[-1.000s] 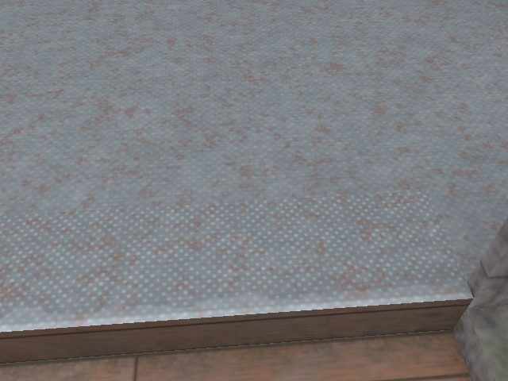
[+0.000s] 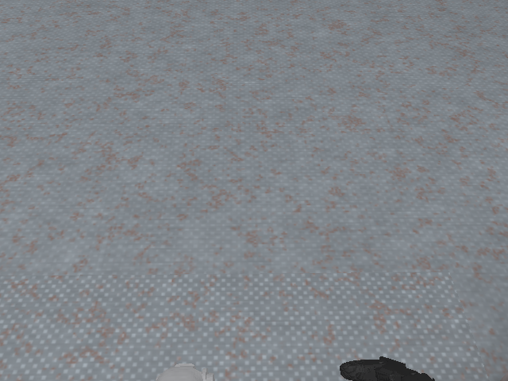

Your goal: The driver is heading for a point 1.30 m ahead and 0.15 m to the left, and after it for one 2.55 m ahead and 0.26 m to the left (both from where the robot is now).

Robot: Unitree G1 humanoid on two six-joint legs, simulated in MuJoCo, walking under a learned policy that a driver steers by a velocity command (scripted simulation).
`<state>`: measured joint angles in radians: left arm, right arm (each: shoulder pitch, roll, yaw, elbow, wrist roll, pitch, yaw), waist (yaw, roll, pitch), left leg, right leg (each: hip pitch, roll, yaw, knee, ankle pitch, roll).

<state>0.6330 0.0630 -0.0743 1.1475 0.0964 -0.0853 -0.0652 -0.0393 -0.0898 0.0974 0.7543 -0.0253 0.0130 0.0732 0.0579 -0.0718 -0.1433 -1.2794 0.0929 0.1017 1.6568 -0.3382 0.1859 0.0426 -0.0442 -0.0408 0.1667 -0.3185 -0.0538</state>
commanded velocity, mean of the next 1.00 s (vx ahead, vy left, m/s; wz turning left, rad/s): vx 0.24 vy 0.00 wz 0.00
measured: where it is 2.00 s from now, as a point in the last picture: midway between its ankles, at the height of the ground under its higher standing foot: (264, 257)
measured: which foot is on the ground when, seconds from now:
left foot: up 0.00-0.04, down 0.06-0.60, up 0.62-1.00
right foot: down 0.00-0.10, up 0.12-0.56, down 0.58-1.00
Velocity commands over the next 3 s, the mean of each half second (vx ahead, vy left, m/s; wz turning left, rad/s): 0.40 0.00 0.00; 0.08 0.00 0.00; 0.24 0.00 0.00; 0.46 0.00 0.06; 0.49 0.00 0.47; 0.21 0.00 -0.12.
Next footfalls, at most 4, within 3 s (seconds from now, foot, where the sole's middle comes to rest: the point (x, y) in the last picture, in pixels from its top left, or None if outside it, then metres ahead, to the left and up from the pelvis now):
0.06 left None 0.21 0.11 -0.63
0.58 right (315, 351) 0.51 -0.08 -0.48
1.02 left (206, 346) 0.50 0.15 -0.48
1.82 right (309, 224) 0.86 -0.07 -0.48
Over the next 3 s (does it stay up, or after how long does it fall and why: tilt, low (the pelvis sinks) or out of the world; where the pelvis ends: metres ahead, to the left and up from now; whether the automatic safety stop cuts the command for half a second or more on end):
stays up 1.27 0.11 0.29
